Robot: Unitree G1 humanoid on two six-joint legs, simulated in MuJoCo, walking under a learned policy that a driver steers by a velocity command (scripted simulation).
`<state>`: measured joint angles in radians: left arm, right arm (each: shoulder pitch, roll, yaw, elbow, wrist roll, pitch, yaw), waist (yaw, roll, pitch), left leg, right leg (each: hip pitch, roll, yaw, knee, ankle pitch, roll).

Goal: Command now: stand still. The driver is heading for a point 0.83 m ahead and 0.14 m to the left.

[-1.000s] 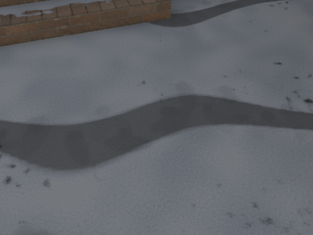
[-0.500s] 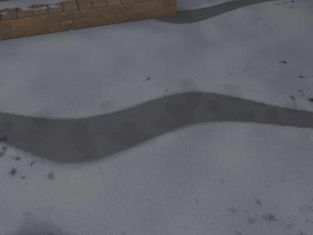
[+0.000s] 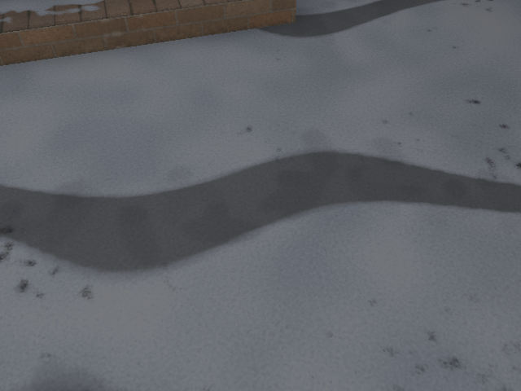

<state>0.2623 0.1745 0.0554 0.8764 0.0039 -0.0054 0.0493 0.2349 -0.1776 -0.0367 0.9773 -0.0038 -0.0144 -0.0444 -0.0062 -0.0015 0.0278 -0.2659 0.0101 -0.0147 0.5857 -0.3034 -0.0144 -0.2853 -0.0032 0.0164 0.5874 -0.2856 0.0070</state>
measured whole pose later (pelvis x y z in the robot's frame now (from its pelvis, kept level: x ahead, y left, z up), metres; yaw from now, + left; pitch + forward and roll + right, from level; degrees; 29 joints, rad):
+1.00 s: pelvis +0.31 +0.04 -0.01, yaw +0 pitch +2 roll +0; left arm 0.39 0.23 0.03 1.00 -0.02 -0.09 0.01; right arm 0.06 -0.25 -0.04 0.83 0.01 -0.10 0.04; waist 0.03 -0.01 0.04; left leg -0.49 -0.03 0.06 0.60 -0.14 0.07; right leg -0.20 0.00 0.08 1.14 -0.45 -0.04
